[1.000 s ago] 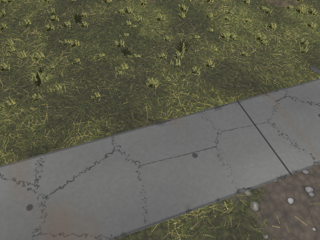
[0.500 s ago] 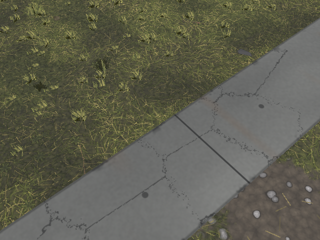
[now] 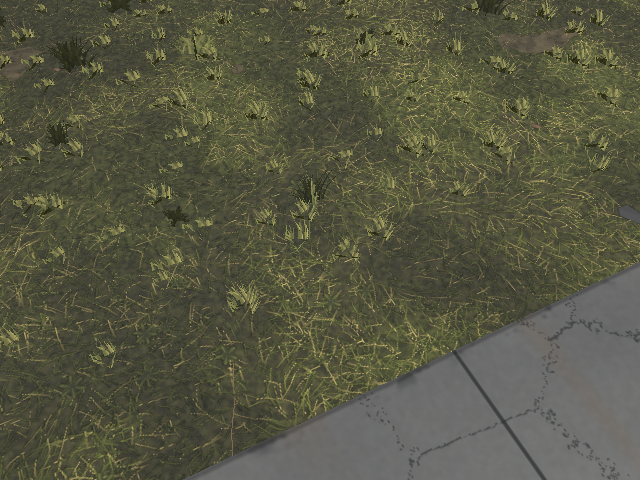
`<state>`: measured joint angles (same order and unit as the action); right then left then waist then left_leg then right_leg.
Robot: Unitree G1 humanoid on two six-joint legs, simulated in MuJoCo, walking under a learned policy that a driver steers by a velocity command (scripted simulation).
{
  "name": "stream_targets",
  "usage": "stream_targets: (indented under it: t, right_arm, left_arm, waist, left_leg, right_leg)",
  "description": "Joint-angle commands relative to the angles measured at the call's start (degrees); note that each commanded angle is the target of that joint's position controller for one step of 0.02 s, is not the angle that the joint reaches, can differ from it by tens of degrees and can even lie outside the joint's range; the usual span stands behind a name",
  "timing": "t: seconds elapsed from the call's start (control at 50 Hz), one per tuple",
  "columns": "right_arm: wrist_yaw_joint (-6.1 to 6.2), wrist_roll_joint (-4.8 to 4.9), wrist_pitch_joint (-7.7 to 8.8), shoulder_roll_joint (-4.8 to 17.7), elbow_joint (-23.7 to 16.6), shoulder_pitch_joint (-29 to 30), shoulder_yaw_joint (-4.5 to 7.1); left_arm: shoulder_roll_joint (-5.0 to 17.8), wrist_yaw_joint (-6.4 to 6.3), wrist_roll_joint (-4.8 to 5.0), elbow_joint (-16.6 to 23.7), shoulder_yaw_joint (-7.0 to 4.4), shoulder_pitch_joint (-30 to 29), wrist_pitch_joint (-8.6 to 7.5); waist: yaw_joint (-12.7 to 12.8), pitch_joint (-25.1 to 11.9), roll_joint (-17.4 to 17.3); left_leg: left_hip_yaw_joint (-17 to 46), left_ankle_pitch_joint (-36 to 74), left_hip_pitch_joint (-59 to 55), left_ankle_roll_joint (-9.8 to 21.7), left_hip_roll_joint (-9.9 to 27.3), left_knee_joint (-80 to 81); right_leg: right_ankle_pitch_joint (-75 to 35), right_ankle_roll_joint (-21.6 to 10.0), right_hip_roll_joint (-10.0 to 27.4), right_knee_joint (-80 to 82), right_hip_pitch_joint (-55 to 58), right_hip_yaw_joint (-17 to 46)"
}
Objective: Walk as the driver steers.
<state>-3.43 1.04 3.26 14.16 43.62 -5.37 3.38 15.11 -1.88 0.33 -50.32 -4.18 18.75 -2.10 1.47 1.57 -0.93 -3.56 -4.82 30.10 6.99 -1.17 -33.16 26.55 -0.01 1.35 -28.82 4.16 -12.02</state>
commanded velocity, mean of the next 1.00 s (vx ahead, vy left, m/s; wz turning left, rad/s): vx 0.50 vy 0.00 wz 0.52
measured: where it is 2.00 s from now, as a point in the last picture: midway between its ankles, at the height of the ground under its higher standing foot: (121, 287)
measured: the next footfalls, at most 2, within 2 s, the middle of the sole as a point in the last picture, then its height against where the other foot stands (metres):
right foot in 0.46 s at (383, 477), level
left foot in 1.18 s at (137, 437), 0.16 m lower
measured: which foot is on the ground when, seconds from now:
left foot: down 0.00-0.48, up 0.50-1.00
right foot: down 0.00-0.00, up 0.02-0.44, down 0.46-1.00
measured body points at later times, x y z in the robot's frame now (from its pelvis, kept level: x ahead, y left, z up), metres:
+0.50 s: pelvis +0.29 +0.00 +0.01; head +0.31 +0.00 +0.46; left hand +0.43 +0.29 -0.06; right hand +0.40 -0.28 -0.11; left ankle +0.13 +0.08 -0.70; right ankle +0.42 -0.09 -0.72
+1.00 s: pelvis +0.48 +0.13 -0.01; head +0.49 +0.14 +0.44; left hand +0.31 +0.36 -0.13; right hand +0.80 +0.04 -0.08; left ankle +0.47 +0.32 -0.68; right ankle +0.43 -0.09 -0.71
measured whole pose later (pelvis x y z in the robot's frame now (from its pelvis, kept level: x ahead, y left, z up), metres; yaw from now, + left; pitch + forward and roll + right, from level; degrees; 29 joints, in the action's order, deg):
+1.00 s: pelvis +0.48 +0.13 -0.01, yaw +33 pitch +2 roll -2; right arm -2.6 2.6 1.1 16.3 35.9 -6.9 5.1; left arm 16.2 -1.4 0.7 -49.0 -4.8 24.2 -5.0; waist 6.1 -0.6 -1.7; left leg 6.6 -8.9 39.0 1.8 4.4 -55.7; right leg 31.1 5.1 6.1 -32.0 -1.3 -11.0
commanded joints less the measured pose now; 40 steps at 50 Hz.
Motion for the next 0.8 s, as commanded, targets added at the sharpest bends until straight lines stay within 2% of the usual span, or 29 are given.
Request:
stream_targets:
  t: [0.02, 0.04, 0.06, 0.08, 0.1, 0.14, 0.18, 0.22, 0.28, 0.34, 0.36, 0.38, 0.42, 0.44, 0.46, 0.48, 0.5, 0.52, 0.54, 0.56, 0.58, 0.6, 0.64, 0.68, 0.72, 0.74, 0.76, 0.78, 0.8]
  right_arm:
    - [1.65, 0.59, 0.03, 18.01, -1.48, -17.21, 5.53]
    - [1.52, 0.17, 0.13, 14.11, -1.21, -19.36, 4.46]
    - [1.70, -0.09, 0.34, 10.84, -1.40, -17.62, 3.77]
    - [1.63, 0.03, 0.61, 9.17, -2.07, -13.76, 3.22]
    - [1.81, -0.01, 0.67, 6.92, -2.92, -10.46, 2.53]
    - [2.33, -0.88, 0.41, 6.79, -4.74, -7.94, 2.23]
    - [2.94, -0.65, 0.34, 8.23, -4.99, -8.84, 2.66]
    - [3.71, -0.45, 0.20, 10.06, -5.07, -10.07, 3.22]
    - [4.36, 0.08, -0.41, 10.31, -4.56, -12.38, 3.39]
    - [4.44, 0.56, -1.07, 10.16, -3.56, -15.49, 3.34]
    - [4.68, 0.63, -1.28, 10.48, -3.33, -16.69, 3.42]
    - [4.87, 0.40, -1.58, 10.70, -3.32, -16.98, 3.43]
    - [5.08, 0.09, -2.20, 10.81, -3.71, -16.45, 3.53]
    - [5.12, 0.25, -2.39, 9.84, -4.37, -15.20, 3.18]
    - [4.93, 0.03, -2.27, 7.68, -5.26, -14.25, 2.38]
    - [4.71, -0.66, -1.83, 4.93, -6.08, -16.21, 1.41]
    - [4.72, 1.15, -1.49, 3.79, -7.23, -22.36, 0.76]
    - [4.79, 0.83, -1.33, 9.66, -5.88, -21.13, 1.90]
    - [4.86, 0.52, -1.80, 12.34, -6.56, -15.31, 2.76]
    - [4.95, 0.08, -2.34, 12.03, -6.98, -13.33, 2.90]
    - [4.84, -0.21, -2.62, 10.99, -7.46, -12.98, 3.02]
    - [4.60, 0.20, -2.95, 9.85, -7.63, -13.64, 3.02]
    - [4.43, 0.63, -3.82, 7.65, -8.00, -13.31, 2.62]
    - [4.04, -0.19, -3.98, 6.49, -10.05, -9.25, 2.19]
    - [3.35, -0.66, -3.52, 4.80, -10.32, -8.49, 1.48]
    - [2.90, -0.25, -3.47, 5.11, -9.89, -8.72, 1.51]
    - [2.47, -0.29, -3.19, 7.16, -8.03, -12.09, 2.45]
    - [2.23, -0.02, -3.32, 8.02, -8.04, -11.49, 2.83]
    - [2.13, 0.03, -3.39, 7.60, -8.55, -9.82, 2.77]
  left_arm:
    - [1.27, 0.57, -1.57, 7.54, 1.10, 3.05, -2.64]
    - [6.35, 1.82, 0.51, 7.80, 0.25, -1.21, -5.13]
    - [7.66, 2.30, 2.37, 9.34, 0.07, -5.60, -6.16]
    - [7.04, 2.07, 1.67, 9.84, 0.21, -7.65, -6.64]
    - [7.83, 1.56, 0.00, 9.61, -0.40, -8.58, -6.38]
    - [7.80, 1.42, -0.65, 9.72, -0.87, -6.39, -5.01]
    - [6.24, 1.16, -0.83, 10.09, -0.51, -6.27, -3.83]
    - [4.84, 0.94, -1.09, 11.44, 0.15, -10.24, -3.42]
    - [3.56, 1.44, -1.07, 12.63, 0.80, -15.92, -3.78]
    - [4.57, 2.20, -0.44, 14.11, 0.59, -19.52, -4.39]
    - [5.64, 2.61, -0.72, 14.90, 0.26, -20.62, -4.90]
    - [6.13, 2.84, -0.51, 15.57, -0.10, -21.55, -5.28]
    - [7.48, 3.15, 0.08, 15.31, -0.82, -18.63, -6.02]
    - [8.07, 3.01, -0.09, 14.39, -1.28, -14.60, -6.33]
    - [9.60, 2.74, -0.83, 13.51, -1.93, -8.77, -6.43]
    - [12.99, 2.53, -1.51, 13.00, -2.97, -1.59, -6.40]
    - [15.36, 2.99, -1.20, 10.13, -3.89, 3.83, -5.23]
    - [10.27, 2.96, 0.25, 11.82, -2.66, 1.86, -4.76]
    - [8.14, 2.60, -0.15, 12.36, -1.95, -1.12, -4.24]
    - [7.46, 2.63, -0.91, 12.81, -1.42, -4.08, -3.90]
    - [6.67, 2.63, -1.00, 12.40, -1.13, -5.86, -3.73]
    - [6.03, 2.64, -1.12, 11.97, -0.90, -6.65, -3.79]
    - [5.81, 2.91, -0.58, 10.73, -0.99, -6.93, -4.06]
    - [7.96, 2.92, -0.57, 9.16, -1.74, -5.85, -4.28]
    - [9.88, 2.77, -1.11, 7.68, -2.53, -5.25, -3.97]
    - [9.94, 2.78, -0.71, 7.19, -2.69, -5.08, -3.74]
    - [11.24, 2.69, -1.06, 7.42, -2.98, -4.37, -4.31]
    - [10.28, 2.65, -0.91, 7.07, -2.66, -4.17, -4.41]
    - [9.71, 2.73, -0.58, 6.62, -2.46, -3.36, -4.30]
  waist:
    - [-4.58, -20.94, -14.89]
    - [-8.67, -24.50, -8.01]
    - [-8.62, -16.65, -5.04]
    - [-5.80, -9.58, 1.47]
    - [-3.89, -6.89, 2.10]
    - [-0.88, -4.63, -0.38]
    - [-0.30, -3.49, -0.65]
    - [-1.38, -2.21, -1.31]
    - [-4.12, -2.21, -3.23]
    - [-6.02, -2.14, -4.08]
    - [-6.38, -1.97, -3.57]
    - [-6.12, -2.18, -3.94]
    - [-4.24, -3.05, -6.18]
    - [-1.98, -4.30, -6.84]
    - [0.92, -8.51, -5.70]
    - [2.69, -14.05, 2.68]
    - [1.25, -19.50, 22.57]
    - [2.17, -14.48, 15.18]
    - [3.20, -7.42, 9.00]
    - [1.88, -4.10, 5.05]
    - [0.50, -2.30, 5.00]
    - [-0.67, -1.67, 6.57]
    - [-1.16, -0.75, 7.41]
    - [-0.23, -0.41, 5.89]
    - [-0.16, -3.12, 4.59]
    - [-0.09, -3.67, 3.86]
    - [-0.40, -7.36, 3.63]
    - [-0.32, -6.71, 2.97]
    - [0.41, -5.12, 3.31]
  left_leg:
    - [46.62, -1.88, -51.85, 19.65, 20.17, 9.97]
    - [49.43, -6.27, -54.29, 18.55, 20.03, 14.49]
    - [40.15, -6.16, -48.63, 15.27, 17.94, 14.42]
    - [33.35, -1.84, -38.24, 12.87, 15.18, 15.23]
    - [28.60, 2.54, -30.95, 11.38, 12.84, 16.01]
    - [25.41, 7.41, -22.38, 11.55, 10.37, 18.63]
    - [22.57, 10.95, -17.72, 11.46, 9.25, 19.55]
    - [19.78, 11.89, -14.48, 10.05, 7.33, 19.60]
    - [17.80, 7.23, -12.49, 6.72, 4.48, 17.78]
    - [21.93, 2.45, -15.26, 6.00, 5.74, 14.60]
    - [24.20, 1.38, -17.16, 5.78, 6.27, 13.13]
    - [26.16, 1.69, -19.35, 5.50, 6.84, 11.85]
    - [29.41, 2.41, -22.26, 4.77, 7.62, 8.77]
    - [29.46, 2.32, -22.20, 3.83, 6.59, 6.21]
    - [27.09, 1.33, -19.20, 2.06, 4.53, -0.83]
    - [21.28, -9.48, -9.58, -0.66, -0.46, -15.99]
    - [13.69, -30.02, 8.57, -3.64, -5.39, -33.22]
    - [14.77, -27.54, 14.65, -4.29, -0.77, -39.32]
    - [13.04, -21.46, 15.07, -4.91, 0.89, -41.00]
    - [11.93, -17.96, 12.23, -5.32, 2.38, -40.28]
    - [12.46, -15.85, 10.43, -5.49, 4.07, -38.04]
    - [12.06, -15.10, 7.88, -5.47, 5.80, -35.57]
    - [10.53, -15.22, 6.70, -5.63, 7.03, -30.61]
    - [9.81, -12.71, 9.06, -6.11, 7.81, -25.87]
    - [8.35, -6.38, 7.42, -6.55, 8.05, -23.17]
    - [7.70, -4.22, 7.23, -6.53, 8.00, -21.74]
    - [7.66, 3.16, 6.21, -6.47, 8.11, -29.12]
    - [8.70, 3.35, 9.00, -6.17, 8.52, -30.22]
    - [8.97, 3.06, 10.57, -5.83, 8.37, -29.92]
  right_leg:
    - [4.38, 2.55, -6.74, -53.92, -40.50, 8.61]
    - [5.03, 0.64, -4.15, -57.55, -46.91, 20.05]
    - [1.69, -0.83, -1.10, -55.05, -50.08, 19.43]
    - [-2.41, -1.29, 1.45, -48.28, -48.85, 18.58]
    - [-4.77, -1.01, 3.31, -42.59, -45.34, 17.97]
    - [-7.08, 0.36, 4.23, -37.72, -40.10, 17.47]
    - [-9.04, 2.21, 4.45, -31.49, -39.24, 15.94]
    - [-15.88, 3.58, 3.50, -22.55, -38.59, 14.87]
    - [-28.71, 3.62, 0.72, -9.39, -34.03, 14.46]
    - [-31.10, 3.05, -0.83, -3.41, -32.93, 15.45]
    - [-30.92, 2.36, -1.20, -0.87, -32.87, 16.27]
    - [-28.63, 1.70, -1.83, 0.13, -32.82, 16.35]
    - [-23.77, -0.07, -2.09, 1.40, -29.51, 16.45]
    - [-24.42, -1.32, -1.89, 3.41, -24.47, 15.88]
    - [-24.40, -3.71, 2.06, 2.49, -14.14, 18.48]
    - [-22.64, -7.99, 11.46, 1.61, -0.20, 27.65]
    - [-5.22, -15.85, 21.64, 7.71, 12.95, 52.31]
    - [6.07, -14.18, 21.94, 11.17, 10.13, 54.88]
    - [2.14, -11.73, 19.47, 11.87, 2.45, 45.95]
    - [-6.04, -10.80, 17.40, 12.79, -4.57, 39.34]
    - [-11.34, -10.86, 15.97, 13.75, -8.90, 34.83]
    - [-14.32, -10.24, 14.42, 15.01, -11.70, 30.53]
    - [-17.64, -10.52, 13.42, 17.32, -13.43, 25.14]
    - [-23.03, -11.90, 14.25, 18.47, -12.12, 22.07]
    - [-30.58, -12.37, 14.01, 17.19, -10.32, 17.14]
    - [-32.84, -12.41, 14.00, 16.60, -9.64, 15.16]
    - [-35.71, -13.77, 15.90, 13.65, -7.72, 15.27]
    - [-36.10, -13.61, 16.27, 12.49, -6.62, 14.23]
    - [-35.25, -13.33, 16.11, 11.76, -6.74, 13.57]
Velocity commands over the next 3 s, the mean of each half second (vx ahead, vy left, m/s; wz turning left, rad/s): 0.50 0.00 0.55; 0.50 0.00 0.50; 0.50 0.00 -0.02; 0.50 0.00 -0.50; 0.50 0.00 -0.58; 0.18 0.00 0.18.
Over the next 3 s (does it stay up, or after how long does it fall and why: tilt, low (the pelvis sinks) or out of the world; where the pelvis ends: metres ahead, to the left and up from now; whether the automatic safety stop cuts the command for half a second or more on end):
stays up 1.35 0.59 -0.14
